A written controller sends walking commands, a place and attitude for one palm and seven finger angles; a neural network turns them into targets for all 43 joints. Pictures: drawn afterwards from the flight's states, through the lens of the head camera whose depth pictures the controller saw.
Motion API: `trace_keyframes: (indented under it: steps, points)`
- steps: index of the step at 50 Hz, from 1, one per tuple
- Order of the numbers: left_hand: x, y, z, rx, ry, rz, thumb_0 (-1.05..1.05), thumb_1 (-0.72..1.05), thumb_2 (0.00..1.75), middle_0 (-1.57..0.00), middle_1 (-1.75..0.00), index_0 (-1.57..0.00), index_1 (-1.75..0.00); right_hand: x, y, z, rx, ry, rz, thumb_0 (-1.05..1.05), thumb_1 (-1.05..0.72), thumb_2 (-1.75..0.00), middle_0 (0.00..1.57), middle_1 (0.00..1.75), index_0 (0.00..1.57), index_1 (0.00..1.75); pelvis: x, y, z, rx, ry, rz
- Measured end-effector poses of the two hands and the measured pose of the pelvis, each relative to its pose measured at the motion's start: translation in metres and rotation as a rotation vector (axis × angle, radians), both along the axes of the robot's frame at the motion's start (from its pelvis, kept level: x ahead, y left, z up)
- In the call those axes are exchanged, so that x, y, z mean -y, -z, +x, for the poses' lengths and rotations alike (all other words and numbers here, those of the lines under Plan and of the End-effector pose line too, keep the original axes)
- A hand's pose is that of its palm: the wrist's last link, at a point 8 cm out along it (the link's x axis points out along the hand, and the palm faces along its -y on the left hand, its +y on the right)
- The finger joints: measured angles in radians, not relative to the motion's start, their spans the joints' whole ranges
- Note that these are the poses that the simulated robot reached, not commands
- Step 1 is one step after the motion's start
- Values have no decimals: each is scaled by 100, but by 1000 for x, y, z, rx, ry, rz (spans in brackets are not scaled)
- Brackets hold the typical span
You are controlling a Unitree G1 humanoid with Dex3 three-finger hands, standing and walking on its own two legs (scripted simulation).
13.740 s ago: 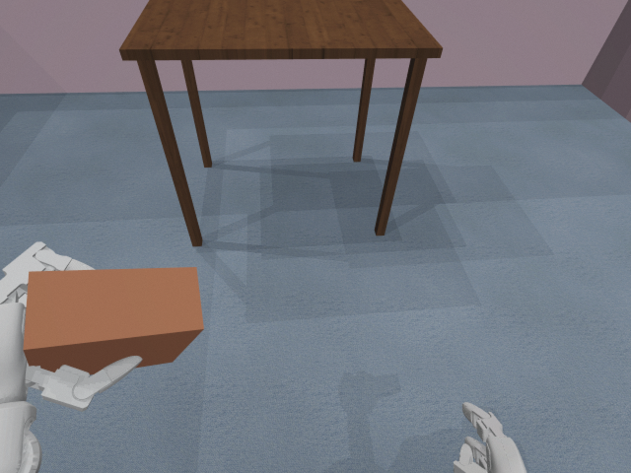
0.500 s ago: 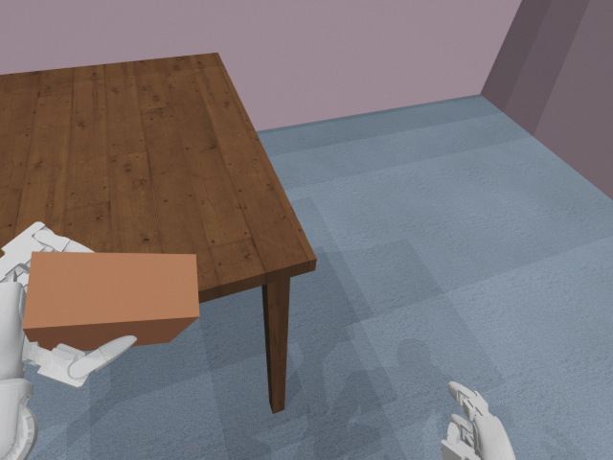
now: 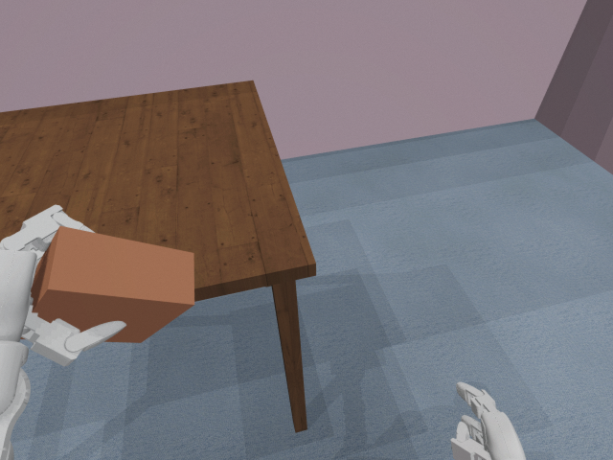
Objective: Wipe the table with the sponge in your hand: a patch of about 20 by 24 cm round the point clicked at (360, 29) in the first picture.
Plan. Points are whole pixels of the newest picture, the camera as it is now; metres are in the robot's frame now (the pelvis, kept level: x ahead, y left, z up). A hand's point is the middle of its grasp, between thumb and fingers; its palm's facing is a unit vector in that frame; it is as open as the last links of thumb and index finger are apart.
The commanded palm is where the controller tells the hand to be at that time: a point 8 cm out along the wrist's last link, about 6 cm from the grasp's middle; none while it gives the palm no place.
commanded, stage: turn the palm down, sponge in hand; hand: left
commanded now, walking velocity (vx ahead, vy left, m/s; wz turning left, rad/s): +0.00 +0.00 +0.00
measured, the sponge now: (128, 296) +0.23 +0.24 +0.14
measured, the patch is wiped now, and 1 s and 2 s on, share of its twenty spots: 0.00 0.00 0.00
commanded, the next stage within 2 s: move the sponge above the wiping area in 1.76 s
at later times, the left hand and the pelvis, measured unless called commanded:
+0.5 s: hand (71, 256) +0.23 +0.28 +0.20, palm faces +0.33 -0.43 -0.84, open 10.4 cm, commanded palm +0.19 +0.29 +0.26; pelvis +0.01 +0.00 +0.00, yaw -1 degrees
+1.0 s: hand (42, 228) +0.24 +0.30 +0.23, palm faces +0.28 -0.18 -0.94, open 10.4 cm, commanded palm +0.19 +0.30 +0.30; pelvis -0.01 +0.02 +0.01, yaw -1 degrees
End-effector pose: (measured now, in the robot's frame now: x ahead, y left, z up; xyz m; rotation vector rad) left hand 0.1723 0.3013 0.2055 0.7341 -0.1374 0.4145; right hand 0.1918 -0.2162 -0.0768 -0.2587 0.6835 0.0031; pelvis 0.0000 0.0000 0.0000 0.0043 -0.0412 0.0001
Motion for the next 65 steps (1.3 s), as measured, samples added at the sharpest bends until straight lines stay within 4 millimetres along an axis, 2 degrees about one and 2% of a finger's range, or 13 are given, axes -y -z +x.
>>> trace_keyframes:
  steps: [4,10,15,19,28,45,57,65]
  points:
    - [-1,-8,-1,-39,-57,55,-1,-51,102,-70,-135,-70,-135,8,1,11,7,9,-9,1,-91,-90,20,30,21,30,6,0,1,8,-13,-1]
    - [8,-14,13,-124,-18,117,-1,-51,102,-70,-135,-70,-135,13,-1,24,37,42,7,1,-91,-90,20,30,21,30,11,0,4,17,-10,1]
    - [15,-26,20,-122,7,185,-1,-51,102,-70,-135,-71,-135,12,-2,27,42,54,24,1,-91,-90,20,30,20,30,10,-1,8,14,4,5]
    - [12,-34,21,-128,-21,229,-1,-51,102,-70,-135,-71,-135,9,-1,26,26,57,30,1,-91,-90,20,30,20,30,7,-1,9,16,9,5]
    - [9,-40,27,-185,-68,321,-1,-51,102,-70,-135,-71,-134,-5,1,25,4,46,30,1,-91,-90,20,30,20,30,-5,-3,6,29,16,4]
    - [1,-66,35,-245,-155,483,-1,-51,102,-70,-135,-71,-134,-42,-16,45,45,-15,72,1,-91,-90,20,30,21,30,-22,-7,-3,40,25,4]
    - [1,-83,37,-276,-202,585,-1,-51,102,-70,-134,-71,-134,-58,-17,47,31,-61,98,1,-91,-90,20,30,20,30,-25,-7,-12,38,21,8]
    - [9,-88,37,-265,-216,639,-1,-51,102,-70,-134,-71,-134,-60,-13,42,13,-72,121,1,-91,-90,20,30,20,30,-23,-7,-14,34,25,11]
